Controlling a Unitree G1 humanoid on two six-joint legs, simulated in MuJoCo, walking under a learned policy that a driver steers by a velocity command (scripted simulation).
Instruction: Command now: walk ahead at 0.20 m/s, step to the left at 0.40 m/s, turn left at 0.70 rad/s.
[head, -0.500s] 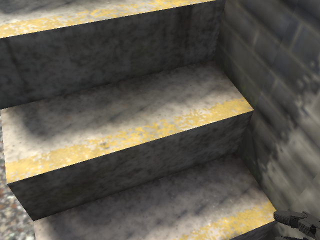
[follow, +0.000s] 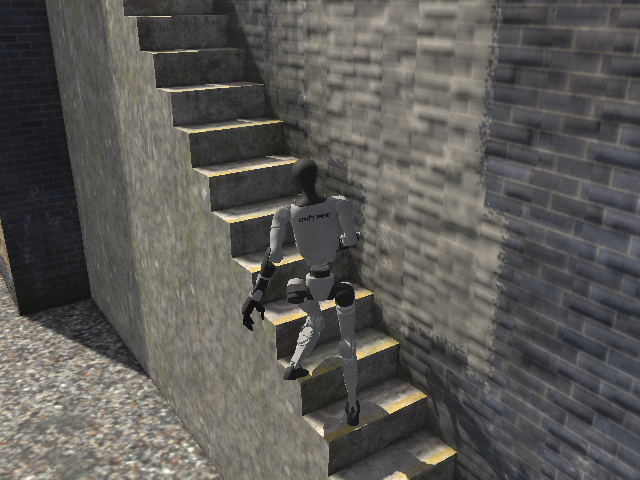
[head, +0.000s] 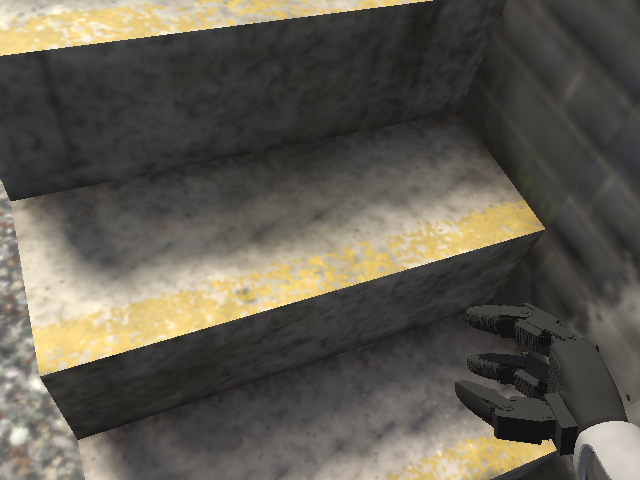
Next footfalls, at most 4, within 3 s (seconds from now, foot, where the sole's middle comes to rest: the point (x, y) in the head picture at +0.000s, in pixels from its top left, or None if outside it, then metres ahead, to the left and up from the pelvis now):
0.36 right None -0.19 -0.15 -0.77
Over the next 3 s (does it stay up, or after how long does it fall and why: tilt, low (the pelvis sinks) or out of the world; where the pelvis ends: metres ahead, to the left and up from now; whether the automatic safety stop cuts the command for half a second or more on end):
falls after 0.80 s (out of the world)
